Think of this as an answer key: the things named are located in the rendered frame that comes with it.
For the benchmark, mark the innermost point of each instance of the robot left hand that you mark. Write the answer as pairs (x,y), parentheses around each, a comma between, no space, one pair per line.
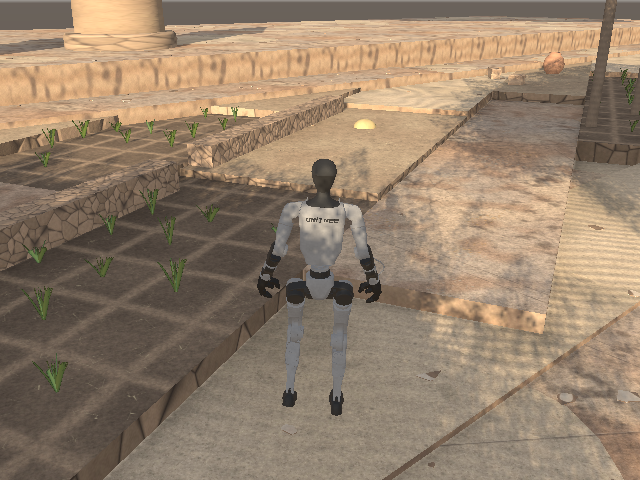
(270,284)

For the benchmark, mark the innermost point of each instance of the robot right upper arm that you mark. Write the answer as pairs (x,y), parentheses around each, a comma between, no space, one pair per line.
(353,213)

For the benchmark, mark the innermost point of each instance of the robot right hand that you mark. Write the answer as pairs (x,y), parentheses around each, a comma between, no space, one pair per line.
(376,289)

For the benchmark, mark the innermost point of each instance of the robot torso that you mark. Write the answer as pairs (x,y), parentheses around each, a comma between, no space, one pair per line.
(321,237)

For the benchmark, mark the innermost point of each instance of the robot left foot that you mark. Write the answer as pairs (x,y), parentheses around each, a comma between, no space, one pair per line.
(289,398)

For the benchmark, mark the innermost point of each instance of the robot left upper arm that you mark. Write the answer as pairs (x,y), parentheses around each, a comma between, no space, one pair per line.
(291,210)

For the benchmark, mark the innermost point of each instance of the robot left forearm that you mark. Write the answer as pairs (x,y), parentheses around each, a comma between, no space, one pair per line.
(270,264)

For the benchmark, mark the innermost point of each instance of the robot right forearm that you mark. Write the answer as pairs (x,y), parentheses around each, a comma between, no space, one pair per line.
(369,268)

